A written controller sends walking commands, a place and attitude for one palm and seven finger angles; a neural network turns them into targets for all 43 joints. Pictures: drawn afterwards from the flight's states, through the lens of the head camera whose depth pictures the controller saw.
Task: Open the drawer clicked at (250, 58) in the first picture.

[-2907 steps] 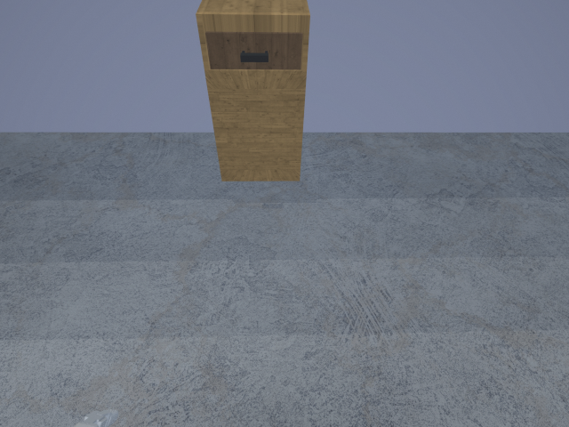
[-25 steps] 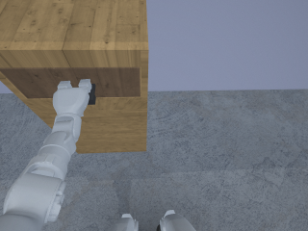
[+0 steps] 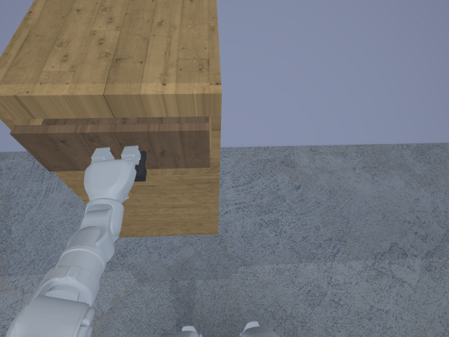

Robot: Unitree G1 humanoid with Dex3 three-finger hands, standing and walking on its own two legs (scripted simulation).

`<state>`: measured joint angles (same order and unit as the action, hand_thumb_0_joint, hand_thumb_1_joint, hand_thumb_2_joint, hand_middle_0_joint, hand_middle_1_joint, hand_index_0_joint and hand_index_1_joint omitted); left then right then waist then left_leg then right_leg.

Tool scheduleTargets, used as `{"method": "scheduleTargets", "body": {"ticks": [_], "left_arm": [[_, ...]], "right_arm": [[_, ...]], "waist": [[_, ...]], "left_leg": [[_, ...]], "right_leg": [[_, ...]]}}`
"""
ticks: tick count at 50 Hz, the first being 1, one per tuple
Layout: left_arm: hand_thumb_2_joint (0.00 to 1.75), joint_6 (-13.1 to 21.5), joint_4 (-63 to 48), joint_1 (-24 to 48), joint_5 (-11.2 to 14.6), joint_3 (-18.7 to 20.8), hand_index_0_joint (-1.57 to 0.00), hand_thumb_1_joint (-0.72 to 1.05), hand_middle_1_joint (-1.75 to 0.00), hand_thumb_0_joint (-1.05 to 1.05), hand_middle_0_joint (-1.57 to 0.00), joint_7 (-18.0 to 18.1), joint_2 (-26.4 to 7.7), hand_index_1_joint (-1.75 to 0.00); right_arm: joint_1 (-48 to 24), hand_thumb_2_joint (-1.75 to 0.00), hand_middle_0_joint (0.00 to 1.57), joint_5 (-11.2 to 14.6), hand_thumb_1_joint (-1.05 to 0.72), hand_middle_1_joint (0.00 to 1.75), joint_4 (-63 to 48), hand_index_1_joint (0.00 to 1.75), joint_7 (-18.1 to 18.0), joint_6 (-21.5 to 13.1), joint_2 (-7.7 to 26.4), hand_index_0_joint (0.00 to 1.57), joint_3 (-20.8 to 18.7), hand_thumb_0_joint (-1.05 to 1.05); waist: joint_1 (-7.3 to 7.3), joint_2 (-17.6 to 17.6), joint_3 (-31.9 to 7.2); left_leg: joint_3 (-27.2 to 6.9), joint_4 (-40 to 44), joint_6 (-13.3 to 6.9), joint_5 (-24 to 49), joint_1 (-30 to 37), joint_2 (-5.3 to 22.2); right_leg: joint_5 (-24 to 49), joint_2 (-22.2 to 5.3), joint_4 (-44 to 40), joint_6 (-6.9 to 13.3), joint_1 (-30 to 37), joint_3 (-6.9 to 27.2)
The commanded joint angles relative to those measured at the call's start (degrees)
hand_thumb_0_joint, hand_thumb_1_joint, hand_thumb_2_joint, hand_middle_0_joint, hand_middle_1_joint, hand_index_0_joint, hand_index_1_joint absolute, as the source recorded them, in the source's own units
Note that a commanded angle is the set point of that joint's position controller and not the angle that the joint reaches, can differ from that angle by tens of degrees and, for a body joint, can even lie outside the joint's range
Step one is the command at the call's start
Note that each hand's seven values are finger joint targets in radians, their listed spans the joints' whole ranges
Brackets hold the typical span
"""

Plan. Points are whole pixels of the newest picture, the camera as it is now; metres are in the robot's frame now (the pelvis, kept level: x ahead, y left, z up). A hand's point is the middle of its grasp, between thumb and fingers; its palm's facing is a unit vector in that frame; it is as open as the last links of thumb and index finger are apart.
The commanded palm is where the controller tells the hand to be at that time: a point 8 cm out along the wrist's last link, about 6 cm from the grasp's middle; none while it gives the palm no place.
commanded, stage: pull the drawer open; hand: left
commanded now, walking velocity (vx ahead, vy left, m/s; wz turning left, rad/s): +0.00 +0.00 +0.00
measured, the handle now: (119, 164) +0.45 +0.21 -0.03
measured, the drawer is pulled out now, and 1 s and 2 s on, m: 0.03 0.15 0.27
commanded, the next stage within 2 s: none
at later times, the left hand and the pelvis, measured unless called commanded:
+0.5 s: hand (116, 220) +0.34 +0.21 -0.05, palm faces -0.04 -0.06 -1.00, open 6.0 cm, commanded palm +0.30 +0.21 +0.01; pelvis +0.00 +0.00 +0.00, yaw +0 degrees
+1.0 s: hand (111, 251) +0.28 +0.20 -0.05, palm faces -0.04 -0.06 -1.00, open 5.7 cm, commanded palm +0.25 +0.20 +0.01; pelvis -0.02 -0.01 +0.00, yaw +1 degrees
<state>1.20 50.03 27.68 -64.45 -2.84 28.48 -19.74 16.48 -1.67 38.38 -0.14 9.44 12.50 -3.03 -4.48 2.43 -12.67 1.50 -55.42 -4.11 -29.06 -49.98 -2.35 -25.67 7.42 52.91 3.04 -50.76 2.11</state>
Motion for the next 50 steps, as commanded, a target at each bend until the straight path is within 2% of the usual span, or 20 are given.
{"method": "scheduleTargets", "body": {"ticks": [1, 3, 6, 8, 11, 13, 17, 19, 20, 23, 24, 29, 31, 34, 36, 39, 42, 44, 47, 50], "left_arm": [[0.90, 1.13, -11.01, 9.49, 0.45, 2.47, -0.40, 0.90, -1.35, 0.00, -0.40, 3.04, -8.79, -1.35], [0.90, 0.67, -12.52, 6.86, 0.79, 2.71, -0.40, 0.90, -1.35, 0.00, -0.40, 3.34, -8.48, -1.35], [0.90, -0.20, -14.03, 5.49, 0.42, 1.39, -0.40, 0.90, -1.35, 0.00, -0.40, 3.73, -6.87, -1.35], [0.90, -0.48, -15.98, 2.61, 0.95, 2.90, -0.40, 0.90, -1.35, 0.00, -0.40, 3.87, -8.17, -1.35], [0.90, -1.23, -16.05, 1.31, 0.80, 1.81, -0.40, 0.90, -1.35, 0.00, -0.40, 3.84, -6.86, -1.35], [0.90, -1.10, -18.25, 0.74, 0.84, 3.02, -0.40, 0.90, -1.35, 0.00, -0.40, 4.07, -8.42, -1.35], [0.90, -1.95, -18.29, -2.06, 0.49, 1.81, -0.40, 0.90, -1.35, 0.00, -0.40, 4.42, -6.64, -1.35], [0.90, -1.81, -20.60, -3.07, 0.11, 2.92, -0.40, 0.90, -1.35, 0.00, -0.40, 4.68, -8.10, -1.35], [0.90, -2.10, -21.10, -4.57, 0.52, 1.25, -0.40, 0.90, -1.35, 0.00, -0.40, 4.72, -5.72, -1.35], [0.90, -2.31, -23.41, -7.56, 1.13, 1.95, -0.40, 0.90, -1.35, 0.00, -0.40, 4.73, -6.01, -1.35], [0.90, -2.46, -23.23, -8.18, 0.99, 1.47, -0.40, 0.90, -1.35, 0.00, -0.40, 4.76, -5.49, -1.35], [0.90, -2.62, -25.38, -7.49, 0.33, 0.99, -0.40, 0.90, -1.35, 0.00, -0.40, 5.20, -5.67, -1.35], [0.90, -2.79, -25.78, -7.72, 0.07, -0.55, -0.40, 0.90, -1.35, 0.00, -0.40, 5.43, -3.96, -1.35], [0.90, -3.12, -27.05, -9.82, -0.08, -0.17, -0.40, 0.90, -1.35, 0.00, -0.40, 5.62, -4.39, -1.35], [0.90, -3.37, -28.10, -9.89, 0.35, -2.13, -0.40, 0.90, -1.35, 0.00, -0.40, 5.55, -2.09, -1.35], [0.90, -3.50, -29.59, -11.58, 0.58, -1.50, -0.40, 0.90, -1.35, 0.00, -0.40, 5.45, -2.94, -1.35], [0.90, -3.65, -29.74, -14.20, 1.05, -2.77, -0.40, 0.90, -1.35, 0.00, -0.40, 5.07, -1.32, -1.35], [0.90, -3.26, -31.20, -14.92, 1.04, -2.13, -0.40, 0.90, -1.35, 0.00, -0.40, 5.07, -2.03, -1.35], [0.90, -2.97, -31.57, -17.18, 0.94, -2.73, -0.40, 0.90, -1.35, 0.00, -0.40, 4.92, -1.44, -1.35], [0.90, -2.56, -32.31, -20.31, 0.96, -1.61, -0.40, 0.90, -1.35, 0.00, -0.40, 5.14, -2.27, -1.35]], "right_arm": [[3.49, -0.90, 0.20, 0.12, -0.90, 0.30, -4.72, 0.30, -0.36, -1.27, 8.73, 0.20, -3.23, 0.00], [2.79, -0.90, 0.20, 0.04, -0.90, 0.30, -5.26, 0.30, -0.20, -1.23, 8.80, 0.20, -3.24, 0.00], [1.90, -0.90, 0.20, 0.22, -0.90, 0.30, -5.88, 0.30, -0.13, -1.16, 8.49, 0.20, -3.12, 0.00], [1.14, -0.90, 0.20, 0.15, -0.90, 0.30, -6.38, 0.30, -0.13, -1.25, 8.64, 0.20, -3.09, 0.00], [0.34, -0.90, 0.20, 0.45, -0.90, 0.30, -6.69, 0.30, -0.27, -1.33, 8.38, 0.20, -2.85, 0.00], [-0.30, -0.90, 0.20, 0.34, -0.90, 0.30, -7.03, 0.30, -0.48, -1.45, 8.55, 0.20, -2.88, 0.00], [-1.18, -0.90, 0.20, 0.55, -0.90, 0.30, -7.33, 0.30, -0.48, -1.72, 8.13, 0.20, -2.73, 0.00], [-1.91, -0.90, 0.20, 0.51, -0.90, 0.30, -7.75, 0.30, -0.60, -1.71, 8.11, 0.20, -2.57, 0.00], [-1.93, -0.90, 0.20, 0.49, -0.90, 0.30, -8.05, 0.30, -0.49, -1.83, 7.99, 0.20, -2.69, 0.00], [-2.64, -0.90, 0.20, 0.52, -0.90, 0.30, -8.56, 0.30, -0.38, -2.18, 8.15, 0.20, -2.64, 0.00], [-3.13, -0.90, 0.20, 0.62, -0.90, 0.30, -8.46, 0.30, -0.41, -2.13, 8.00, 0.20, -2.52, 0.00], [-4.21, -0.90, 0.20, 0.61, -0.90, 0.30, -8.79, 0.30, -0.60, -2.55, 8.06, 0.20, -2.21, 0.00], [-4.52, -0.90, 0.20, 0.55, -0.90, 0.30, -8.80, 0.30, -0.45, -2.73, 7.92, 0.20, -2.27, 0.00], [-5.14, -0.90, 0.20, 0.56, -0.90, 0.30, -9.05, 0.30, -0.43, -2.65, 7.93, 0.20, -2.29, 0.00], [-5.35, -0.90, 0.20, 0.53, -0.90, 0.30, -9.31, 0.30, -0.29, -2.90, 7.75, 0.20, -2.29, 0.00], [-6.16, -0.90, 0.20, 0.54, -0.90, 0.30, -9.76, 0.30, -0.38, -2.95, 7.82, 0.20, -2.15, 0.00], [-6.51, -0.90, 0.20, 0.76, -0.90, 0.30, -10.00, 0.30, -0.41, -3.28, 7.66, 0.20, -2.22, 0.00], [-7.23, -0.90, 0.20, 0.63, -0.90, 0.30, -10.32, 0.30, -0.51, -3.47, 7.68, 0.20, -2.02, 0.00], [-7.61, -0.90, 0.20, 0.77, -0.90, 0.30, -10.46, 0.30, -0.57, -3.80, 7.54, 0.20, -1.88, 0.00], [-8.21, -0.90, 0.20, 0.65, -0.90, 0.30, -10.87, 0.30, -0.59, -4.05, 7.45, 0.20, -1.69, 0.00]], "waist": [[2.29, 0.14, -22.46], [2.68, 1.34, -22.35], [2.66, 0.29, -21.61], [3.49, 0.87, -22.58], [2.84, -1.28, -20.03], [3.56, 0.10, -20.73], [3.56, -0.19, -18.78], [4.26, 0.38, -20.70], [4.11, 0.56, -20.64], [4.48, 0.38, -20.46], [4.23, -0.89, -19.99], [4.04, -0.11, -18.08], [3.71, 0.29, -17.20], [4.35, 0.99, -18.18], [4.01, 0.74, -17.08], [4.52, 0.82, -17.85], [4.41, -0.47, -15.55], [4.68, -1.33, -16.60], [4.55, -1.56, -14.17], [5.13, -1.69, -14.02]], "left_leg": [[-2.88, 2.82, 2.11, 38.18, 17.41, 1.82], [-3.19, 2.82, 2.27, 40.36, 18.92, 1.86], [-3.27, 3.05, 2.45, 39.63, 19.17, 1.90], [-3.28, 3.17, 2.40, 40.11, 19.37, 1.70], [-3.06, 3.35, 2.24, 37.69, 18.01, 1.46], [-3.04, 3.57, 2.26, 37.65, 18.37, 1.36], [-2.96, 3.74, 2.48, 36.24, 18.29, 1.25], [-3.18, 3.95, 2.65, 37.67, 19.09, 1.25], [-3.30, 3.83, 2.71, 37.74, 19.80, 1.37], [-3.86, 4.13, 2.90, 38.58, 20.34, 1.60], [-3.45, 3.98, 2.72, 37.46, 19.83, 1.51], [-3.76, 4.64, 2.82, 33.04, 18.73, 1.31], [-3.93, 4.55, 3.02, 32.36, 19.27, 1.43], [-4.26, 4.57, 3.36, 32.93, 20.54, 1.61], [-4.32, 4.69, 3.39, 32.25, 20.55, 1.67], [-4.33, 4.93, 3.31, 32.14, 20.86, 1.59], [-4.19, 5.23, 3.05, 29.07, 19.76, 1.35], [-4.03, 5.26, 2.74, 28.46, 19.47, 1.27], [-4.26, 5.46, 2.78, 26.66, 18.45, 0.96], [-3.87, 5.26, 2.56, 25.77, 17.66, 0.63]], "right_leg": [[32.82, -3.20, -3.42, -0.11, 14.72, 0.81], [33.14, -3.13, -3.48, 0.10, 14.58, 0.81], [32.34, -3.08, -3.61, 0.00, 14.48, 0.56], [33.33, -3.10, -3.63, 0.22, 16.06, 1.02], [33.47, -3.19, -4.14, -0.04, 16.03, 1.33], [33.51, -3.26, -3.92, 0.29, 16.87, 1.57], [32.06, -3.20, -4.14, 0.30, 16.13, 1.30], [32.74, -3.27, -3.73, 0.32, 16.83, 1.79], [32.24, -3.25, -3.76, 0.34, 16.67, 1.31], [31.36, -3.16, -3.86, 0.46, 16.59, 1.00], [31.53, -3.20, -3.99, 0.20, 16.60, 1.28], [27.81, -3.18, -3.92, 0.54, 15.24, 1.27], [25.75, -3.11, -3.96, 0.64, 13.65, 0.75], [24.60, -3.02, -3.69, 0.75, 13.26, 0.79], [23.59, -2.99, -3.82, 0.77, 12.52, 0.20], [23.94, -3.06, -3.77, 0.81, 13.43, 0.75], [22.32, -3.12, -4.40, 0.85, 13.51, 0.71], [22.87, -3.26, -4.35, 0.72, 14.34, 1.30], [22.06, -3.24, -4.50, 1.02, 13.86, 1.60], [22.38, -3.28, -4.39, 1.05, 14.75, 1.85]]}}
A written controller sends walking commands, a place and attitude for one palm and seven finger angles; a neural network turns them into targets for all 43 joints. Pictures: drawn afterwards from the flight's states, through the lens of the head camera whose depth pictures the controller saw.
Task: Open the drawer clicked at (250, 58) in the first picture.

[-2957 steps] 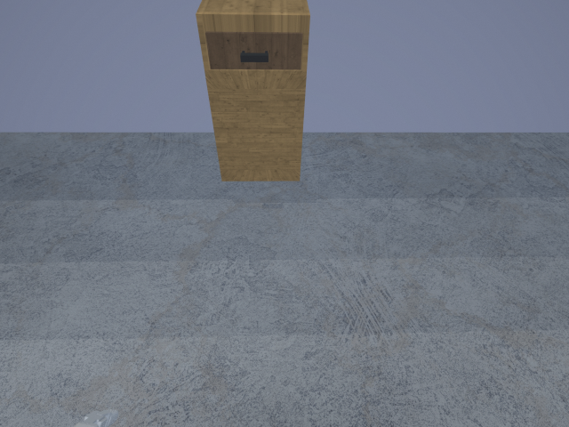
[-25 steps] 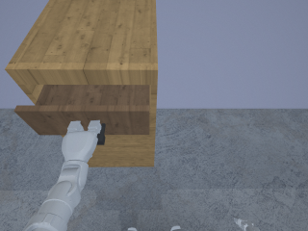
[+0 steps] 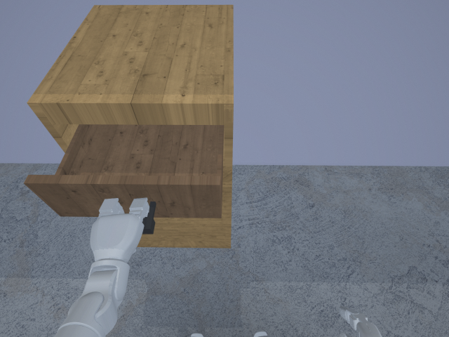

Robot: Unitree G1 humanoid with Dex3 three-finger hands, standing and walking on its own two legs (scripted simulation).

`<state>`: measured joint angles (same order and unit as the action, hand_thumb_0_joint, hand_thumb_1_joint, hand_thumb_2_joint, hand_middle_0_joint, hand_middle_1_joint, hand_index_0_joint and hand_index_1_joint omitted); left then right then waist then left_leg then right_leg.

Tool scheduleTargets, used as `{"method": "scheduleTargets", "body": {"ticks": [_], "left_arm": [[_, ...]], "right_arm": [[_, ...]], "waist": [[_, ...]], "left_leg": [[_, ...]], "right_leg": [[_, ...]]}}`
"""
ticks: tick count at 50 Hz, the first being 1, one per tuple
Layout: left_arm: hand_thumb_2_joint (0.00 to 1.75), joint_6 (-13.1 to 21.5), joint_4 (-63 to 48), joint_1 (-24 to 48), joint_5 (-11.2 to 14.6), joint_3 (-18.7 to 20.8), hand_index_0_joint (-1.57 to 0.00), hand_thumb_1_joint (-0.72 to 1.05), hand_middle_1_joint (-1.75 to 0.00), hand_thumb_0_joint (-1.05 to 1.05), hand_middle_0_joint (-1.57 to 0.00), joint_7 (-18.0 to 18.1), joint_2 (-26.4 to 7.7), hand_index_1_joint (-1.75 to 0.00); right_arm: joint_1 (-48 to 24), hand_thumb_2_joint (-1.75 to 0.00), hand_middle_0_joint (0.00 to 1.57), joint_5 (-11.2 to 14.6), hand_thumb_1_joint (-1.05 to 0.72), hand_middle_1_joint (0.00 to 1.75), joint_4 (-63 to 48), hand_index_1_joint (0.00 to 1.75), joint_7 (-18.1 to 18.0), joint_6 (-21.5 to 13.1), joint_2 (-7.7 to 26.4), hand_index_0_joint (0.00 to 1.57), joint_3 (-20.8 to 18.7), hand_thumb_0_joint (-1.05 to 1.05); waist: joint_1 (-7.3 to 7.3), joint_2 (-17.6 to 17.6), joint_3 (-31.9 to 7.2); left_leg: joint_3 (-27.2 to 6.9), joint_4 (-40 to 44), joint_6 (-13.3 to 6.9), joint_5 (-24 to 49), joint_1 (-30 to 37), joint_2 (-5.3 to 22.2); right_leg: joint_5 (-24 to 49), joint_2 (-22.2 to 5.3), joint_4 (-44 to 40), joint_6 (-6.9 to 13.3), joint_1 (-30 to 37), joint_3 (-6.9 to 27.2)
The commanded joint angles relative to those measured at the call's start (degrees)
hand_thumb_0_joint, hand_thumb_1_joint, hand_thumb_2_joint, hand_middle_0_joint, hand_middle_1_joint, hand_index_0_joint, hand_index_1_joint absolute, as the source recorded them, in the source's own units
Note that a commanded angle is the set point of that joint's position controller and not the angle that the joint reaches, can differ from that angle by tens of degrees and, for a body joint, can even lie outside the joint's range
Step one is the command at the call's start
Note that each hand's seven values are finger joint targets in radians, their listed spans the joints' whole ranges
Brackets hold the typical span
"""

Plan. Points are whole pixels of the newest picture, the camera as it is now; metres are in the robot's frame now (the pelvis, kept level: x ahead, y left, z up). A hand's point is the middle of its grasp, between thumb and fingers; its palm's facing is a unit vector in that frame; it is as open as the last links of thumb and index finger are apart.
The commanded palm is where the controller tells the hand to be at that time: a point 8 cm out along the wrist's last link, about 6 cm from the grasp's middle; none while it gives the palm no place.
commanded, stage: pull the drawer open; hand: left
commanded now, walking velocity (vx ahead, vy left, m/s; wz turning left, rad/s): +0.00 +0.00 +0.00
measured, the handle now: (128, 215) +0.35 +0.21 -0.03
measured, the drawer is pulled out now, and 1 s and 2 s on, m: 0.15 0.27 0.30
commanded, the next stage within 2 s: open the thumb to release the handle in 1.38 s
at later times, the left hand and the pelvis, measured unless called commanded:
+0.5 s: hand (121, 275) +0.24 +0.20 -0.05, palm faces -0.03 -0.10 -0.99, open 5.8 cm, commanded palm +0.20 +0.21 +0.01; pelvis +0.01 -0.01 +0.00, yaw +0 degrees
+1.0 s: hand (114, 306) +0.19 +0.20 -0.05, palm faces -0.06 -0.11 -0.99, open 5.9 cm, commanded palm +0.15 +0.21 +0.01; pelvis +0.00 -0.01 -0.01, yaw +0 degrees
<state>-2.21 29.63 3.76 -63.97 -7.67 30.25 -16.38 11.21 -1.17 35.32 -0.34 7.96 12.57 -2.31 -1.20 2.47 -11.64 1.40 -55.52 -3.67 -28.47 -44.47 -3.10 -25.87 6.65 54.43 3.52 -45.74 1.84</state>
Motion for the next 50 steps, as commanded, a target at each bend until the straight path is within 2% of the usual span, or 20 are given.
{"method": "scheduleTargets", "body": {"ticks": [1, 2, 4, 10, 20, 23, 27, 29, 30, 32, 33, 34, 37, 39, 40, 44, 45, 48, 49, 50], "left_arm": [[0.90, 0.98, -12.66, 4.28, 0.11, 3.46, -0.40, 0.90, -1.35, 0.00, -0.40, 3.54, -6.17, -1.35], [0.90, 0.99, -13.32, 3.17, 0.14, 2.80, -0.40, 0.90, -1.35, 0.00, -0.40, 3.57, -5.25, -1.35], [0.90, 1.15, -14.78, 2.31, -0.19, 4.27, -0.40, 0.90, -1.35, 0.00, -0.40, 3.92, -6.91, -1.35], [0.90, 1.02, -17.17, -4.61, 0.40, 4.51, -0.40, 0.90, -1.35, 0.00, -0.40, 4.35, -6.43, -1.35], [0.90, 1.60, -25.01, -17.56, 1.13, 4.67, -0.40, 0.90, -1.35, 0.00, -0.40, 5.06, -5.70, -1.35], [0.90, 1.96, -25.68, -20.59, 0.88, 6.90, -0.40, 0.90, -1.35, 0.00, -0.40, 5.55, -7.51, -1.35], [0.90, 2.14, -26.87, -21.56, 0.03, 6.36, -0.40, 0.90, -1.35, 0.00, -0.40, 6.06, -6.93, -1.35], [0.90, 2.44, -28.32, -20.82, -0.65, 6.68, -0.40, 0.90, -1.35, 0.00, -0.40, 6.48, -7.39, -1.35], [0.90, 2.30, -28.17, -23.16, -0.20, 5.83, -0.40, 0.90, -1.35, 0.00, -0.40, 6.40, -6.14, -1.35], [0.90, 2.51, -29.15, -24.46, -0.29, 6.51, -0.40, 0.90, -1.35, 0.00, -0.40, 6.40, -6.89, -1.35], [0.90, 2.34, -28.96, -24.68, 0.14, 6.77, -0.40, 0.90, -1.35, 0.00, -0.40, 6.28, -7.07, -1.35], [0.90, 2.50, -30.14, -23.96, -0.22, 5.81, -0.40, 0.90, -1.35, 0.00, -0.40, 6.15, -6.52, -1.35], [0.90, 2.48, -30.63, -26.33, 0.60, 5.35, -0.40, 0.90, -1.35, 0.00, -0.40, 5.56, -5.91, -1.35], [0.90, 2.80, -30.88, -26.87, 0.61, 6.92, -0.40, 0.90, -1.35, 0.00, -0.40, 5.48, -7.46, -1.35], [0.90, 3.00, -30.89, -28.89, 0.96, 6.56, -0.40, 0.90, -1.35, 0.00, -0.40, 5.34, -6.63, -1.35], [0.90, 4.23, -33.43, -33.23, 0.84, 7.11, -0.40, 0.90, -1.35, 0.00, -0.40, 4.97, -7.40, -1.35], [0.90, 4.44, -33.28, -35.26, 1.13, 6.36, -0.40, 0.90, -1.35, 0.00, -0.40, 4.71, -6.45, -1.35], [0.90, 5.44, -33.85, -37.76, 1.56, 8.62, -0.40, 0.90, -1.35, 0.00, -0.40, 4.39, -8.30, -1.35], [0.90, 5.77, -34.56, -38.99, 1.37, 8.87, -0.40, 0.90, -1.35, 0.00, -0.40, 4.44, -8.60, -1.35], [0.90, 6.13, -34.44, -39.25, 1.34, 8.89, -0.40, 0.90, -1.35, 0.00, -0.40, 4.48, -8.44, -1.35]], "right_arm": [[-3.34, -0.90, 0.20, 0.08, -0.90, 0.30, -7.71, 0.30, -0.37, -2.55, 7.47, 0.20, -2.23, 0.00], [-3.35, -0.90, 0.20, 0.07, -0.90, 0.30, -7.99, 0.30, -0.33, -2.75, 7.32, 0.20, -2.42, 0.00], [-3.85, -0.90, 0.20, -0.04, -0.90, 0.30, -8.00, 0.30, -0.28, -2.72, 7.35, 0.20, -2.29, 0.00], [-4.96, -0.90, 0.20, 0.00, -0.90, 0.30, -8.90, 0.30, 0.10, -2.97, 7.18, 0.20, -2.04, 0.00], [-7.28, -0.90, 0.20, -0.25, -0.90, 0.30, -10.79, 0.30, 1.10, -3.54, 6.69, 0.20, -1.55, 0.00], [-8.06, -0.90, 0.20, -0.44, -0.90, 0.30, -11.03, 0.30, 1.23, -3.63, 6.90, 0.20, -1.11, 0.00], [-8.46, -0.90, 0.20, -0.68, -0.90, 0.30, -11.22, 0.30, 1.38, -3.75, 6.59, 0.20, -1.00, 0.00], [-9.11, -0.90, 0.20, -0.97, -0.90, 0.30, -11.20, 0.30, 1.42, -3.73, 6.55, 0.20, -0.84, 0.00], [-8.86, -0.90, 0.20, -0.83, -0.90, 0.30, -11.67, 0.30, 1.46, -3.93, 6.29, 0.20, -1.06, 0.00], [-9.08, -0.90, 0.20, -0.84, -0.90, 0.30, -11.94, 0.30, 1.46, -3.94, 6.33, 0.20, -1.00, 0.00], [-8.93, -0.90, 0.20, -0.88, -0.90, 0.30, -12.06, 0.30, 1.48, -3.91, 6.54, 0.20, -0.74, 0.00], [-9.30, -0.90, 0.20, -1.06, -0.90, 0.30, -12.00, 0.30, 1.53, -3.83, 6.49, 0.20, -0.76, 0.00], [-9.20, -0.90, 0.20, -0.81, -0.90, 0.30, -12.78, 0.30, 1.56, -4.03, 6.38, 0.20, -0.69, 0.00], [-9.62, -0.90, 0.20, -0.88, -0.90, 0.30, -12.94, 0.30, 1.45, -3.99, 6.42, 0.20, -0.32, 0.00], [-9.27, -0.90, 0.20, -0.79, -0.90, 0.30, -13.29, 0.30, 1.41, -4.24, 6.16, 0.20, -0.51, 0.00], [-9.47, -0.90, 0.20, -0.94, -0.90, 0.30, -14.03, 0.30, 1.92, -4.51, 6.18, 0.20, -0.08, 0.00], [-9.24, -0.90, 0.20, -0.82, -0.90, 0.30, -14.21, 0.30, 2.00, -4.62, 6.00, 0.20, -0.15, 0.00], [-9.40, -0.90, 0.20, -0.92, -0.90, 0.30, -14.50, 0.30, 2.19, -4.71, 6.32, 0.20, 0.14, 0.00], [-9.83, -0.90, 0.20, -1.14, -0.90, 0.30, -14.73, 0.30, 2.31, -4.72, 6.25, 0.20, 0.29, 0.00], [-9.57, -0.90, 0.20, -1.09, -0.90, 0.30, -14.56, 0.30, 2.27, -4.81, 6.12, 0.20, 0.14, 0.00]], "waist": [[1.78, -1.66, -15.54], [1.84, -0.94, -14.91], [2.31, -0.29, -16.38], [2.74, -1.30, -14.50], [3.72, -1.49, -14.54], [3.84, -2.31, -12.98], [3.79, -1.32, -12.09], [4.06, -0.18, -13.57], [4.07, 0.44, -12.51], [4.57, 0.41, -12.99], [4.03, -1.11, -12.77], [4.15, -0.70, -13.61], [4.26, -1.80, -11.34], [4.60, -3.00, -12.42], [4.74, -3.18, -11.66], [5.75, -1.07, -12.87], [5.51, -0.86, -11.58], [5.46, -2.52, -9.92], [6.06, -1.77, -10.44], [5.68, -1.81, -9.45]], "left_leg": [[-3.86, 5.31, 2.20, 24.63, 11.99, 1.33], [-3.75, 5.20, 2.15, 24.57, 12.20, 1.32], [-3.60, 5.00, 2.27, 25.87, 12.84, 1.29], [-3.68, 4.78, 2.26, 25.59, 11.67, 0.86], [-3.42, 3.75, 2.08, 27.39, 11.68, 0.62], [-3.65, 3.72, 2.17, 26.22, 10.46, 0.49], [-3.46, 3.01, 2.21, 23.73, 10.12, 0.31], [-3.57, 2.73, 2.39, 24.28, 10.85, 0.38], [-3.59, 2.71, 2.35, 24.46, 11.19, 0.50], [-3.49, 2.38, 2.45, 24.52, 11.15, 0.32], [-3.89, 2.52, 2.45, 24.94, 11.09, 0.49], [-3.47, 2.12, 2.40, 24.54, 11.28, 0.41], [-3.70, 2.47, 2.18, 22.81, 10.11, 0.35], [-3.41, 2.35, 2.10, 21.58, 9.20, 0.06], [-3.46, 2.43, 2.01, 21.54, 8.86, 0.13], [-3.24, 2.28, 2.17, 22.96, 9.60, 0.14], [-3.34, 2.16, 2.13, 23.36, 9.54, 0.23], [-3.30, 2.14, 2.08, 21.64, 7.87, 0.15], [-2.85, 1.82, 2.04, 20.48, 7.33, -0.11], [-3.02, 1.67, 1.98, 19.82, 6.85, -0.14]], "right_leg": [[22.15, -2.52, -5.67, 0.59, 9.27, 2.46], [22.04, -2.58, -5.74, 0.66, 9.11, 2.23], [23.13, -2.58, -5.43, 0.67, 9.57, 2.85], [24.86, -2.58, -5.15, 0.79, 10.68, 3.40], [29.17, -2.92, -4.39, 0.67, 12.23, 4.69], [29.03, -2.80, -4.26, 0.92, 11.86, 5.21], [26.00, -2.73, -3.63, 0.84, 10.02, 4.61], [25.21, -2.64, -2.89, 0.98, 8.84, 4.87], [24.48, -2.67, -3.11, 0.99, 8.69, 3.96], [24.52, -2.52, -2.82, 1.03, 8.74, 4.33], [24.75, -2.49, -2.93, 1.07, 8.68, 4.11], [24.72, -2.58, -2.68, 0.88, 8.23, 4.65], [23.55, -2.72, -3.13, 0.84, 8.70, 4.01], [23.93, -2.76, -2.97, 0.80, 9.52, 5.02], [24.20, -2.84, -3.01, 0.84, 10.01, 4.47], [24.15, -2.83, -2.48, 1.07, 9.48, 5.14], [24.30, -2.76, -2.63, 1.17, 9.29, 4.79], [24.48, -2.79, -2.90, 1.28, 9.34, 5.35], [23.83, -2.96, -2.64, 1.14, 9.30, 5.82], [23.51, -2.87, -2.58, 1.29, 8.93, 5.67]]}}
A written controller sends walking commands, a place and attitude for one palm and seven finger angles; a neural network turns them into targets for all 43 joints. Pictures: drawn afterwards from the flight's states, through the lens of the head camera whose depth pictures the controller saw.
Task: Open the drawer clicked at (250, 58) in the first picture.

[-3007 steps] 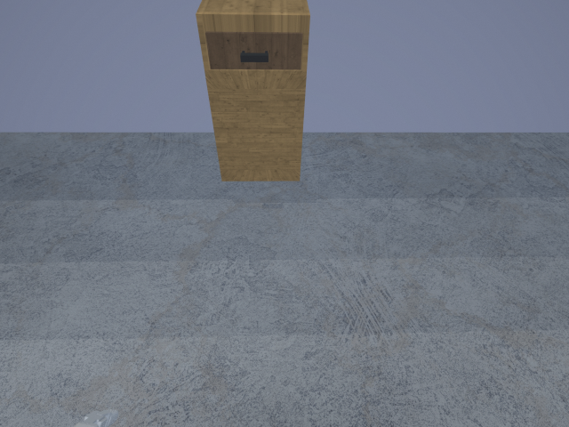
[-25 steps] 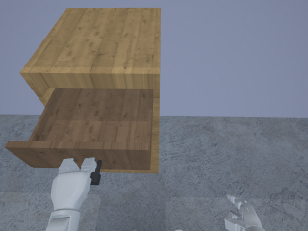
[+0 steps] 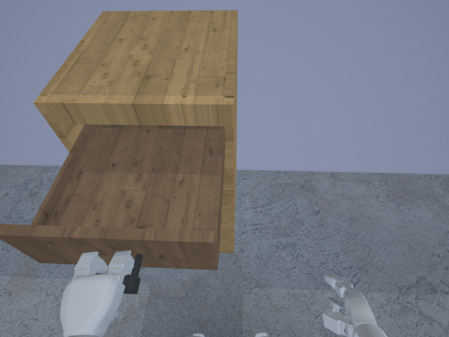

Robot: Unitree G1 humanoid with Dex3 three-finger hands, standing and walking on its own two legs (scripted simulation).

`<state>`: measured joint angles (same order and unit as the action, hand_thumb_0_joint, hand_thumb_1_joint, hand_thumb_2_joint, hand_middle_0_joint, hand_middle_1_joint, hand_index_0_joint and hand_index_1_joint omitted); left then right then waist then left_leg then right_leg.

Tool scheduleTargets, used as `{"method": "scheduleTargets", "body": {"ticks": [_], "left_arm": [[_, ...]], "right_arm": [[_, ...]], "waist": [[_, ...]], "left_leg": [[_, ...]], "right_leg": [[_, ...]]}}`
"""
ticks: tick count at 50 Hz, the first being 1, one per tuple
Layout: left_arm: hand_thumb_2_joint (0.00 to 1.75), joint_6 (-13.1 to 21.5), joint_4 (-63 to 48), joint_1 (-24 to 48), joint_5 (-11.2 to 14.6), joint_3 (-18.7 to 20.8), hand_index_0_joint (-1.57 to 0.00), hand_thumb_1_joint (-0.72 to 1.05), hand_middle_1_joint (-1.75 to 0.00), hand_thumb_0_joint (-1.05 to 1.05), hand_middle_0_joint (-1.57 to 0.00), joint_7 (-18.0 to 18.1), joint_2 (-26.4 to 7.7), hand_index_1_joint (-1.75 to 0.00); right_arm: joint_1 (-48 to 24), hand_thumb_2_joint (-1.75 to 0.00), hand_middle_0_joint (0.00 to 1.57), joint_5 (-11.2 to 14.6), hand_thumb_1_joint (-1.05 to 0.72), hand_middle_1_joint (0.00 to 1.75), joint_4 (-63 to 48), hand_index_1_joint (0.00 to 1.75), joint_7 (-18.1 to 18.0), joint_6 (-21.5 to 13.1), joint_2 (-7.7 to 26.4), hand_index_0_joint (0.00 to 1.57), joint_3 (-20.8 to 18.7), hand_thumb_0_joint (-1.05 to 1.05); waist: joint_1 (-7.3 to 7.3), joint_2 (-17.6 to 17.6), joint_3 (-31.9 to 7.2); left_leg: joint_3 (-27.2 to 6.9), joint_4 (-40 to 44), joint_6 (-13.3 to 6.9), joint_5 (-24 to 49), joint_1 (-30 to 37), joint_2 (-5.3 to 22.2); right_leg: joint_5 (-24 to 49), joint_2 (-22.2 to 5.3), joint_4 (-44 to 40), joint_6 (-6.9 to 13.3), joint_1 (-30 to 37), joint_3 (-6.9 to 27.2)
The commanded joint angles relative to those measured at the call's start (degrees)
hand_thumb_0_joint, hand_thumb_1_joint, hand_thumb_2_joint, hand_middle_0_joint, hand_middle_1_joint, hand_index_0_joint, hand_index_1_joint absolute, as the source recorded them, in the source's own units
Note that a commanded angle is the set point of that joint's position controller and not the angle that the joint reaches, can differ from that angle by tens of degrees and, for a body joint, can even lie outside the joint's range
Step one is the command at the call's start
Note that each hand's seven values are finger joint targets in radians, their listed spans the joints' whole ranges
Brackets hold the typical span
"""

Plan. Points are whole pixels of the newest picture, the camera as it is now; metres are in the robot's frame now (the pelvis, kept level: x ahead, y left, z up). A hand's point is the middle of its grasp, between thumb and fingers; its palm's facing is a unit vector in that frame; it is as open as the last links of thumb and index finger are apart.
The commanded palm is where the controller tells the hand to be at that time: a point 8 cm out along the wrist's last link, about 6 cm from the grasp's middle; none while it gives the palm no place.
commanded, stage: pull the drawer open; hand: left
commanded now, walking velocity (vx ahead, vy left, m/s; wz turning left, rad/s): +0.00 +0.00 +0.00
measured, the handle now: (110, 270) +0.24 +0.23 -0.02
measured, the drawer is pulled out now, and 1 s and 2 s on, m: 0.27 0.30 0.30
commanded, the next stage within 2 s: open the thumb to release the handle in 0.38 s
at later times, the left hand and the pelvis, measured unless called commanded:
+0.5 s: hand (102, 328) +0.15 +0.22 -0.03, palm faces -0.11 -0.11 -0.99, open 6.2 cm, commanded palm +0.13 +0.23 +0.02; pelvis +0.00 -0.01 -0.01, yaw +0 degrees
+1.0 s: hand (103, 326) +0.15 +0.22 -0.03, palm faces -0.04 -0.08 -1.00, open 12.4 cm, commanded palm +0.13 +0.23 +0.02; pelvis -0.02 -0.02 -0.01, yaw +2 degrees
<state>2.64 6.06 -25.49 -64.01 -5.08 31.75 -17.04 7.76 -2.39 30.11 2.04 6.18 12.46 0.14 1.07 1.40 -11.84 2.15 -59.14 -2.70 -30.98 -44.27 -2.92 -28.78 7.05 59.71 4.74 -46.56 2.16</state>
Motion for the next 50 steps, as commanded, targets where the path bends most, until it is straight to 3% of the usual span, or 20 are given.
{"method": "scheduleTargets", "body": {"ticks": [1, 6, 8, 9, 11, 21, 23, 24, 25, 27, 29, 32, 33, 34, 35, 38, 44, 47, 49, 50], "left_arm": [[0.90, 1.68, -11.93, -11.00, 1.35, 7.12, -0.40, 0.90, -1.35, 0.00, -0.40, 3.09, -8.46, -1.35], [0.90, 3.76, -12.70, -15.14, 1.19, 8.95, -0.40, 0.90, -1.35, 0.00, -0.40, 3.21, -9.52, -1.35], [0.90, 4.26, -13.52, -14.45, 1.51, 8.87, -0.40, 0.90, -1.35, 0.00, -0.40, 2.97, -8.99, -1.35], [0.90, 4.82, -14.17, -15.08, 1.12, 10.23, -0.40, 0.90, -1.35, 0.00, -0.40, 3.23, -10.43, -1.35], [0.90, 5.25, -14.37, -15.40, 1.20, 10.00, -0.40, 0.90, -1.35, 0.00, -0.40, 3.13, -9.98, -1.35], [0.90, 7.70, -16.70, -26.86, 3.22, 12.38, -0.40, 0.90, -1.35, 0.00, -0.40, 1.94, -10.44, -1.35], [0.90, 8.08, -16.91, -27.33, 3.75, 12.87, -0.40, 0.90, -1.35, 0.00, -0.40, 1.58, -10.31, -1.35], [0.90, 7.98, -17.63, -4.72, 1.37, 12.57, -0.40, 0.90, -1.35, 0.00, -0.40, 2.76, -13.78, -1.35], [0.87, 8.28, -16.91, -7.91, 0.99, 13.67, -0.40, 0.83, -1.34, 0.00, -0.40, 3.61, -11.96, -1.34], [0.81, 8.70, -13.09, -11.55, 1.27, 14.43, -0.38, 0.69, -1.33, 0.00, -0.38, 3.72, -11.96, -1.33], [0.75, 8.77, -14.47, -11.28, 1.71, 15.65, -0.38, 0.55, -1.31, 0.00, -0.38, 4.18, -13.29, -1.31], [0.66, 7.70, -14.38, -10.59, 2.57, 14.48, -0.36, 0.34, -1.29, 0.00, -0.36, 4.19, -12.19, -1.29], [0.63, 7.30, -13.64, -9.45, 3.04, 15.54, -0.35, 0.27, -1.28, 0.00, -0.35, 4.12, -12.90, -1.28], [0.60, 7.34, -13.86, -9.16, 2.68, 16.32, -0.35, 0.20, -1.27, 0.00, -0.35, 4.39, -14.00, -1.27], [0.57, 6.89, -13.15, -9.80, 2.77, 14.10, -0.35, 0.13, -1.27, 0.00, -0.35, 4.19, -11.91, -1.27], [0.48, 6.05, -11.65, -8.32, 3.24, 15.19, -0.33, -0.08, -1.24, 0.00, -0.33, 3.96, -13.15, -1.24], [0.30, 4.96, -10.01, -4.42, 2.63, 14.62, -0.30, -0.50, -1.20, 0.00, -0.30, 4.07, -13.98, -1.20], [0.30, 4.50, -9.85, -2.59, 2.74, 13.15, -0.30, -0.50, -1.20, 0.00, -0.30, 3.94, -13.09, -1.20], [0.30, 4.57, -10.50, -2.81, 2.46, 13.57, -0.30, -0.50, -1.20, 0.00, -0.30, 4.06, -13.75, -1.20], [0.30, 4.13, -9.57, -4.10, 2.80, 12.14, -0.30, -0.50, -1.20, 0.00, -0.30, 3.87, -12.27, -1.20]], "right_arm": [[-6.27, -0.90, 0.20, -0.16, -0.90, 0.30, -9.67, 0.30, -0.02, -3.08, 6.29, 0.20, -2.18, 0.00], [-6.43, -0.90, 0.20, -0.60, -0.90, 0.30, -9.66, 0.30, 0.13, -3.43, 6.11, 0.20, -2.07, 0.00], [-6.20, -0.90, 0.20, -0.74, -0.90, 0.30, -9.69, 0.30, 0.09, -3.68, 6.14, 0.20, -2.17, 0.00], [-6.43, -0.90, 0.20, -0.94, -0.90, 0.30, -9.81, 0.30, 0.15, -3.68, 6.24, 0.20, -2.19, 0.00], [-6.36, -0.90, 0.20, -1.09, -0.90, 0.30, -9.77, 0.30, 0.14, -3.64, 6.20, 0.20, -2.30, 0.00], [-7.09, -0.90, 0.20, -1.05, -0.90, 0.30, -10.55, 0.30, 0.64, -3.48, 5.07, 0.20, -2.04, 0.00], [-7.29, -0.90, 0.20, -0.95, -0.90, 0.30, -10.48, 0.30, 0.63, -3.52, 4.81, 0.20, -2.00, 0.00], [-6.63, -0.90, 0.20, -1.77, -0.90, 0.30, -8.45, 0.30, 0.30, -2.84, 7.30, 0.20, -2.31, 0.00], [-5.82, -0.90, 0.20, -2.02, -0.90, 0.30, -9.12, 0.30, -0.27, -3.32, 6.08, 0.20, -2.91, 0.00], [-5.85, -0.90, 0.20, -1.91, -0.90, 0.30, -8.84, 0.30, -0.46, -3.75, 5.90, 0.20, -2.72, 0.00], [-5.43, -0.90, 0.20, -1.96, -0.90, 0.30, -8.94, 0.30, -0.45, -3.58, 6.12, 0.20, -2.83, 0.00], [-4.95, -0.90, 0.20, -1.54, -0.90, 0.30, -8.78, 0.30, -0.69, -3.30, 6.04, 0.20, -3.38, 0.00], [-5.22, -0.90, 0.20, -1.37, -0.90, 0.30, -8.67, 0.30, -1.02, -3.26, 6.04, 0.20, -3.26, 0.00], [-5.20, -0.90, 0.20, -1.35, -0.90, 0.30, -8.40, 0.30, -1.10, -3.09, 6.25, 0.20, -3.29, 0.00], [-5.13, -0.90, 0.20, -1.25, -0.90, 0.30, -8.58, 0.30, -1.24, -3.12, 6.01, 0.20, -3.36, 0.00], [-5.85, -0.90, 0.20, -0.86, -0.90, 0.30, -8.48, 0.30, -1.70, -2.77, 6.03, 0.20, -3.07, 0.00], [-5.93, -0.90, 0.20, -0.40, -0.90, 0.30, -8.17, 0.30, -2.33, -2.61, 6.25, 0.20, -2.93, 0.00], [-5.96, -0.90, 0.20, -0.10, -0.90, 0.30, -8.17, 0.30, -2.48, -2.71, 6.30, 0.20, -3.10, 0.00], [-5.84, -0.90, 0.20, -0.22, -0.90, 0.30, -8.22, 0.30, -2.45, -2.74, 6.39, 0.20, -3.01, 0.00], [-5.66, -0.90, 0.20, -0.05, -0.90, 0.30, -8.46, 0.30, -2.42, -2.84, 6.19, 0.20, -3.04, 0.00]], "waist": [[3.96, -0.45, -10.21], [4.15, -0.77, -9.85], [3.28, -1.24, -9.10], [4.08, -0.21, -9.69], [3.77, -1.36, -9.59], [5.71, -1.18, -10.89], [5.22, -1.28, -10.02], [-0.05, -2.35, -8.25], [2.26, -0.31, -10.23], [2.60, -1.23, -9.91], [3.04, -1.07, -14.47], [2.63, -0.65, -13.97], [2.16, -2.46, -13.77], [2.95, -1.60, -15.16], [2.36, -1.59, -13.25], [2.15, -4.19, -12.70], [2.15, -2.49, -10.92], [1.67, -1.36, -9.33], [2.16, -0.16, -11.42], [1.95, -0.15, -9.52]], "left_leg": [[-3.56, 5.01, 1.03, 22.18, 6.49, -0.43], [-3.68, 3.76, 1.09, 21.24, 4.84, -0.68], [-3.68, 3.45, 0.75, 20.36, 4.52, -0.62], [-3.47, 2.97, 1.02, 19.69, 4.45, -0.81], [-3.56, 2.31, 0.90, 18.57, 3.71, -0.81], [-3.14, 1.67, 0.87, 20.07, 1.58, -1.30], [-3.29, 1.98, 0.61, 20.52, 1.30, -1.10], [-4.16, -1.15, 0.58, 17.30, 0.06, -0.96], [-3.69, -0.94, 0.35, 16.67, -0.69, -0.77], [-3.49, -1.50, 0.56, 16.04, -1.38, -1.01], [-3.39, -1.65, 0.70, 17.31, -0.43, -1.33], [-3.32, -1.07, 0.70, 17.24, -0.51, -1.30], [-3.37, -1.12, 0.45, 16.73, -1.25, -1.16], [-3.26, -1.13, 0.66, 16.64, -1.08, -1.35], [-3.33, -0.89, 0.49, 16.46, -1.34, -1.17], [-3.23, -0.35, 0.30, 14.34, -3.00, -1.06], [-2.85, 0.20, 0.22, 10.63, -3.52, -1.12], [-3.05, 0.61, 0.26, 9.58, -3.69, -1.10], [-2.76, 1.00, 0.15, 10.11, -2.06, -1.13], [-2.97, 1.42, 0.13, 10.02, -2.23, -1.05]], "right_leg": [[26.49, -3.38, -7.62, 0.02, 9.79, 5.57], [26.39, -3.28, -6.64, 0.19, 8.45, 6.35], [26.12, -3.47, -6.99, 0.20, 7.95, 5.98], [24.61, -3.43, -6.56, 0.24, 6.87, 6.88], [23.30, -3.47, -6.40, 0.21, 5.88, 6.56], [29.06, -3.86, -5.79, 0.14, 9.51, 7.90], [31.18, -4.00, -6.08, 0.16, 10.45, 7.48], [27.82, -4.46, -5.24, -0.32, 1.97, 9.82], [26.34, -4.36, -4.49, -0.52, 5.02, 7.31], [26.53, -4.53, -4.85, -0.49, 4.82, 7.85], [28.56, -4.63, -4.23, -0.50, 6.42, 8.95], [28.50, -4.67, -4.65, -0.75, 7.50, 7.44], [28.53, -4.68, -5.07, -0.87, 7.86, 7.54], [27.72, -4.65, -4.84, -0.94, 7.78, 8.33], [27.66, -4.61, -5.15, -0.88, 7.87, 7.17], [25.60, -4.90, -6.49, -1.19, 9.23, 7.94], [17.45, -5.09, -9.03, -1.23, 8.25, 9.44], [15.06, -5.23, -10.23, -1.12, 8.23, 10.03], [14.80, -5.04, -10.03, -0.95, 8.16, 9.76], [14.63, -4.94, -10.26, -0.82, 8.41, 8.92]]}}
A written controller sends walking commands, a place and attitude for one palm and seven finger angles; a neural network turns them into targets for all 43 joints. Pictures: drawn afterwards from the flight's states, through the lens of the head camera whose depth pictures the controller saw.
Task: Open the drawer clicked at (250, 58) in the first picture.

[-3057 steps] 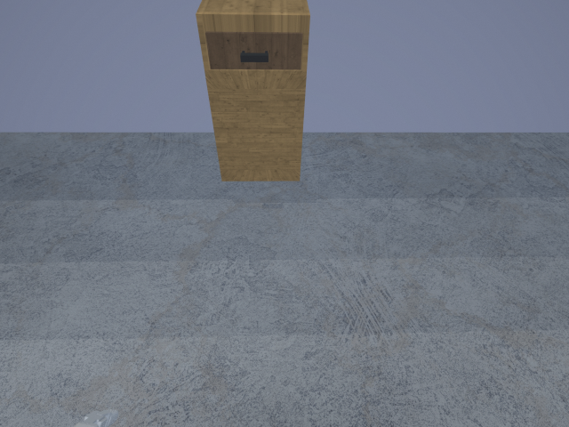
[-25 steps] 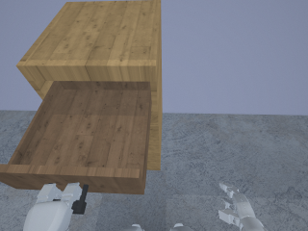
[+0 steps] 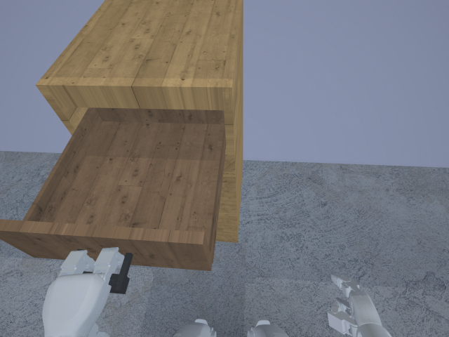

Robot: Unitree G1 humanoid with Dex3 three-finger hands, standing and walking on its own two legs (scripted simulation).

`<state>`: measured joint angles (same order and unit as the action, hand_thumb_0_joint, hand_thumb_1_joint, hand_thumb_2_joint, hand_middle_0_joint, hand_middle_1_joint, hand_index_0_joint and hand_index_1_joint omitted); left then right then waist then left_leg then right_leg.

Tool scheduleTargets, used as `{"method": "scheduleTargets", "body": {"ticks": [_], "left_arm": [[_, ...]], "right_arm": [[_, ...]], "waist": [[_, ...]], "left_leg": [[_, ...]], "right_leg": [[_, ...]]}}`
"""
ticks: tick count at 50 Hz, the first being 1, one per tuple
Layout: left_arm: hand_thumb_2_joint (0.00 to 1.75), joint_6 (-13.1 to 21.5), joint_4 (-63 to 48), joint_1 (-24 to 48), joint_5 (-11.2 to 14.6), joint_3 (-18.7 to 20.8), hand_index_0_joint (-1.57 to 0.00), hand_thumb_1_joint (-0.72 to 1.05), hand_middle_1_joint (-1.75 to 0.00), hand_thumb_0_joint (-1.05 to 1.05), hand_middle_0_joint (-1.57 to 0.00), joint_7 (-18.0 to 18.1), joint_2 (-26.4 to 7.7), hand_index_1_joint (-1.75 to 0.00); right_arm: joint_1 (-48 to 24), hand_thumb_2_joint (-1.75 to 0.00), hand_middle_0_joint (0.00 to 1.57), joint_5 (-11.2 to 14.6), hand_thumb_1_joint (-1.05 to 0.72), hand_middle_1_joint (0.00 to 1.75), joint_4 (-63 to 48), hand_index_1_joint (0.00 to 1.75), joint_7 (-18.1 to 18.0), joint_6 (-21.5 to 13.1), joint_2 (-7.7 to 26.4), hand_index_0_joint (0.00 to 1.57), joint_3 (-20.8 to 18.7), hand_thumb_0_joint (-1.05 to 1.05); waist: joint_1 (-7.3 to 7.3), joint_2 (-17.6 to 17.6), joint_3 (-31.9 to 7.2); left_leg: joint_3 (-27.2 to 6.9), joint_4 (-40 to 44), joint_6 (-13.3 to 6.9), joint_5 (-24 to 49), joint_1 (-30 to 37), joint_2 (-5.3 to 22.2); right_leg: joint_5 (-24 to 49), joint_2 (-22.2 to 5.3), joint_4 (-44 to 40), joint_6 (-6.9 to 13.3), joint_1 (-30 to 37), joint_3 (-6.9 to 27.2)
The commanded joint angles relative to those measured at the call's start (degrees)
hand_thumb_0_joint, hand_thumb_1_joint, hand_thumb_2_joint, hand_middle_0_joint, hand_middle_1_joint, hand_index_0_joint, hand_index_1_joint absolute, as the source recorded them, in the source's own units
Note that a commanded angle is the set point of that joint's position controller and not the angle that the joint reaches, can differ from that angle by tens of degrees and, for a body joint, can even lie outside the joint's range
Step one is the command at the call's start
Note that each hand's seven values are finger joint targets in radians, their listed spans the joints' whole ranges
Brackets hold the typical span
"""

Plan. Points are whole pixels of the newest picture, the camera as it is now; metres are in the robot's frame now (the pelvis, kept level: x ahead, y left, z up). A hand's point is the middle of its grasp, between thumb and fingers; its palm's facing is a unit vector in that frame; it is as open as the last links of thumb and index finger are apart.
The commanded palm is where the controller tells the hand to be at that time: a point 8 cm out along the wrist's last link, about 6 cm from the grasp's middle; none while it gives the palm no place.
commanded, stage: lift the hand off the handle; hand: left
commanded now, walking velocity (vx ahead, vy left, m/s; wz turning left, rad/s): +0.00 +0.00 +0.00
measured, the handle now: (99, 269) +0.23 +0.24 +0.00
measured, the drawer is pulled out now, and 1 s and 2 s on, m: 0.30 0.30 0.30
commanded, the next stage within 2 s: none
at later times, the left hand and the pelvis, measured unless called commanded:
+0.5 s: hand (99, 299) +0.19 +0.23 -0.02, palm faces -0.01 -0.06 -1.00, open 13.6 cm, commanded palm +0.18 +0.23 +0.04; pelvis -0.01 +0.00 +0.00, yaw +1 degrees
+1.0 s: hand (90, 294) +0.19 +0.24 +0.00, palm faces -0.05 -0.10 -0.99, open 13.1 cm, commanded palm +0.18 +0.24 +0.08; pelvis +0.00 +0.02 +0.02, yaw +0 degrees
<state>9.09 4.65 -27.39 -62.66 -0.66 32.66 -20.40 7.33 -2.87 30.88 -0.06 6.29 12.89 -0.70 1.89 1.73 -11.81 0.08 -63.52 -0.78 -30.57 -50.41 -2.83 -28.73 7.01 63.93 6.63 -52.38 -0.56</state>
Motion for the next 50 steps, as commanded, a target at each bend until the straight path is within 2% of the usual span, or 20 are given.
{"method": "scheduleTargets", "body": {"ticks": [1, 3, 5, 8, 9, 10, 14, 17, 18, 19, 20, 24, 27, 29, 30, 33, 35, 43, 46, 50], "left_arm": [[0.30, -2.48, -8.40, -0.69, 1.23, 7.95, -0.30, -0.50, -1.20, 0.00, -0.30, 2.89, -9.61, -1.20], [0.30, -2.43, -8.49, 0.80, 1.56, 8.47, -0.30, -0.50, -1.20, 0.00, -0.30, 2.88, -10.15, -1.20], [0.30, -2.39, -4.57, -0.10, 1.16, 3.98, -0.30, -0.50, -1.20, 0.00, -0.30, 2.07, -5.60, -1.20], [0.30, -2.42, -5.91, 4.41, 0.90, 5.54, -0.30, -0.50, -1.20, 0.00, -0.30, 2.48, -8.25, -1.20], [0.30, -2.34, -6.17, 4.75, 0.29, 6.60, -0.30, -0.50, -1.20, 0.00, -0.30, 2.77, -9.38, -1.20], [0.30, -2.63, -4.71, 3.62, 0.27, 5.52, -0.30, -0.50, -1.20, 0.00, -0.30, 2.75, -8.03, -1.20], [0.30, -3.16, -4.74, 7.65, -0.41, 4.84, -0.30, -0.50, -1.20, 0.00, -0.30, 2.92, -8.24, -1.20], [0.30, -3.99, -4.54, 11.26, -0.11, 2.76, -0.30, -0.50, -1.20, 0.00, -0.30, 2.85, -6.92, -1.20], [0.30, -4.21, -3.62, 13.04, 0.12, 3.50, -0.30, -0.50, -1.20, 0.00, -0.30, 2.86, -7.78, -1.20], [0.30, -4.30, -3.49, 13.45, -0.45, 4.03, -0.30, -0.50, -1.20, 0.00, -0.30, 2.94, -8.56, -1.20], [0.30, -4.58, -3.83, 14.10, -0.32, 2.49, -0.30, -0.50, -1.20, 0.00, -0.30, 2.89, -7.34, -1.20], [0.30, -5.53, -6.54, 15.09, -0.39, 2.11, -0.30, -0.50, -1.20, 0.00, -0.30, 2.83, -8.08, -1.20], [0.30, -6.07, -6.63, 16.52, 0.58, 2.30, -0.30, -0.50, -1.20, 0.00, -0.30, 2.11, -8.95, -1.20], [0.30, -6.00, -6.99, 17.84, 0.89, 2.26, -0.30, -0.50, -1.20, 0.00, -0.30, 1.63, -9.09, -1.20], [0.30, -5.72, -7.23, 16.97, 1.24, 1.98, -0.30, -0.50, -1.20, 0.00, -0.30, 1.39, -8.78, -1.20], [0.30, -4.72, -8.90, 16.21, 1.66, 3.25, -0.30, -0.50, -1.20, 0.00, -0.30, 1.27, -9.90, -1.20], [0.30, -4.10, -9.74, 14.85, 1.62, 2.13, -0.30, -0.50, -1.20, 0.00, -0.30, 1.21, -8.47, -1.20], [0.30, -2.60, -13.83, 10.57, 1.87, 5.30, -0.30, -0.50, -1.20, 0.00, -0.30, 1.81, -10.31, -1.20], [0.30, -2.93, -16.37, 8.89, 1.48, 3.70, -0.30, -0.50, -1.20, 0.00, -0.30, 1.81, -8.64, -1.20], [0.30, -3.79, -17.93, 6.00, 2.65, 2.69, -0.30, -0.50, -1.20, 0.00, -0.30, 1.14, -7.62, -1.20]], "right_arm": [[-5.54, -0.90, 0.20, 0.35, -0.90, 0.30, -9.14, 0.30, -0.30, -2.76, 6.01, 0.20, -2.16, 0.00], [-5.45, -0.90, 0.20, 0.33, -0.90, 0.30, -9.03, 0.30, -0.54, -2.95, 6.15, 0.20, -2.15, 0.00], [-5.39, -0.90, 0.20, 0.29, -0.90, 0.30, -8.79, 0.30, -0.17, -3.26, 5.94, 0.20, -2.22, 0.00], [-5.47, -0.90, 0.20, 0.16, -0.90, 0.30, -8.74, 0.30, -0.42, -3.36, 6.35, 0.20, -2.24, 0.00], [-5.24, -0.90, 0.20, 0.06, -0.90, 0.30, -8.61, 0.30, -0.45, -3.33, 6.38, 0.20, -2.31, 0.00], [-5.37, -0.90, 0.20, 0.28, -0.90, 0.30, -8.70, 0.30, -0.53, -3.43, 6.09, 0.20, -2.39, 0.00], [-5.10, -0.90, 0.20, 0.30, -0.90, 0.30, -8.10, 0.30, -0.57, -3.38, 6.36, 0.20, -2.48, 0.00], [-5.19, -0.90, 0.20, 0.65, -0.90, 0.30, -8.02, 0.30, -0.85, -3.48, 6.36, 0.20, -2.65, 0.00], [-5.04, -0.90, 0.20, 0.64, -0.90, 0.30, -7.74, 0.30, -1.05, -3.52, 6.55, 0.20, -2.41, 0.00], [-5.27, -0.90, 0.20, 0.66, -0.90, 0.30, -7.58, 0.30, -1.09, -3.43, 6.52, 0.20, -2.42, 0.00], [-5.27, -0.90, 0.20, 0.84, -0.90, 0.30, -7.72, 0.30, -1.20, -3.50, 6.31, 0.20, -2.58, 0.00], [-5.19, -0.90, 0.20, 0.89, -0.90, 0.30, -8.05, 0.30, -1.30, -3.27, 6.34, 0.20, -2.38, 0.00], [-5.39, -0.90, 0.20, 1.40, -0.90, 0.30, -7.89, 0.30, -1.78, -3.37, 6.17, 0.20, -2.29, 0.00], [-5.42, -0.90, 0.20, 1.27, -0.90, 0.30, -7.77, 0.30, -1.87, -3.47, 6.25, 0.20, -1.97, 0.00], [-5.50, -0.90, 0.20, 1.50, -0.90, 0.30, -8.00, 0.30, -2.04, -3.71, 6.09, 0.20, -2.09, 0.00], [-5.45, -0.90, 0.20, 1.32, -0.90, 0.30, -8.17, 0.30, -1.90, -4.03, 6.30, 0.20, -1.85, 0.00], [-5.18, -0.90, 0.20, 1.23, -0.90, 0.30, -8.35, 0.30, -1.65, -4.19, 5.99, 0.20, -2.10, 0.00], [-5.38, -0.90, 0.20, 0.64, -0.90, 0.30, -9.16, 0.30, -0.63, -4.34, 6.60, 0.20, -2.27, 0.00], [-4.96, -0.90, 0.20, 0.37, -0.90, 0.30, -9.80, 0.30, 0.15, -4.24, 6.64, 0.20, -2.61, 0.00], [-4.92, -0.90, 0.20, 0.68, -0.90, 0.30, -10.46, 0.30, 0.53, -4.06, 6.73, 0.20, -2.79, 0.00]], "waist": [[0.99, -1.30, -9.93], [0.43, -2.00, -9.53], [-0.16, -3.86, -6.49], [-0.43, -3.80, -7.93], [0.19, -3.42, -9.86], [0.11, -3.03, -7.83], [-0.35, -3.25, -10.16], [-1.21, -3.01, -8.30], [-1.93, -4.80, -8.13], [-1.04, -3.87, -9.42], [-1.48, -3.28, -8.47], [-0.92, -1.72, -11.83], [-1.19, -2.16, -8.79], [-1.41, -3.64, -9.91], [-1.32, -2.39, -8.08], [-0.90, -0.55, -9.14], [-0.80, -0.14, -8.53], [-0.18, 1.49, -9.13], [0.21, 3.45, -9.64], [-0.06, 0.16, -8.76]], "left_leg": [[-0.85, 5.65, -1.77, 9.22, 4.08, -1.11], [-0.98, 5.88, -1.97, 9.14, 3.88, -0.97], [-1.30, 5.39, -1.92, 8.32, 2.49, -0.90], [-1.12, 5.15, -2.07, 7.14, 2.00, -0.83], [-0.87, 4.91, -1.92, 7.09, 2.21, -1.00], [-0.97, 4.99, -1.90, 6.95, 1.96, -1.08], [-0.91, 5.20, -2.01, 7.46, 3.53, -0.93], [-0.98, 5.73, -2.17, 6.32, 3.93, -0.84], [-1.08, 5.73, -2.36, 6.25, 3.70, -0.64], [-0.92, 5.72, -2.17, 5.92, 3.74, -0.79], [-0.99, 5.92, -2.29, 6.04, 4.45, -0.84], [-0.74, 7.88, -2.34, 7.92, 8.64, -0.85], [-0.81, 8.98, -2.39, 7.33, 8.91, -0.86], [-0.80, 9.56, -2.56, 7.64, 9.81, -0.69], [-0.99, 9.96, -2.55, 8.03, 10.05, -0.82], [-1.20, 11.31, -2.55, 9.47, 12.87, -0.63], [-1.25, 11.73, -2.44, 10.03, 13.90, -0.65], [-1.43, 12.36, -2.13, 12.80, 15.75, -0.48], [-1.45, 12.73, -1.73, 14.56, 18.19, 0.05], [-1.92, 13.90, -2.00, 16.39, 18.93, 0.11]], "right_leg": [[13.38, -4.98, -14.88, -2.97, 13.36, 12.14], [13.70, -5.02, -15.27, -2.83, 14.06, 12.29], [13.51, -4.97, -14.94, -2.95, 11.76, 11.63], [10.73, -5.42, -15.70, -3.03, 12.25, 12.63], [9.89, -5.57, -15.51, -3.17, 12.36, 13.24], [9.62, -5.35, -15.83, -2.90, 12.12, 13.14], [10.17, -5.19, -15.19, -3.11, 11.38, 12.31], [7.43, -5.28, -16.30, -3.28, 10.61, 11.10], [7.70, -5.29, -16.62, -3.31, 10.64, 11.20], [6.05, -5.28, -16.45, -3.41, 10.42, 11.58], [6.22, -5.26, -17.01, -3.23, 10.66, 11.55], [8.14, -5.10, -17.51, -3.29, 12.48, 10.70], [6.76, -5.24, -19.62, -3.41, 13.79, 10.86], [7.26, -5.32, -19.96, -3.63, 14.36, 10.79], [8.19, -5.26, -20.48, -3.35, 14.89, 11.15], [9.54, -5.03, -20.38, -2.97, 15.43, 10.29], [10.00, -4.79, -20.04, -2.94, 14.86, 9.17], [13.77, -4.36, -19.15, -2.34, 15.45, 8.96], [14.08, -3.87, -18.42, -2.03, 13.75, 7.97], [17.07, -3.89, -18.53, -2.28, 15.90, 6.35]]}}
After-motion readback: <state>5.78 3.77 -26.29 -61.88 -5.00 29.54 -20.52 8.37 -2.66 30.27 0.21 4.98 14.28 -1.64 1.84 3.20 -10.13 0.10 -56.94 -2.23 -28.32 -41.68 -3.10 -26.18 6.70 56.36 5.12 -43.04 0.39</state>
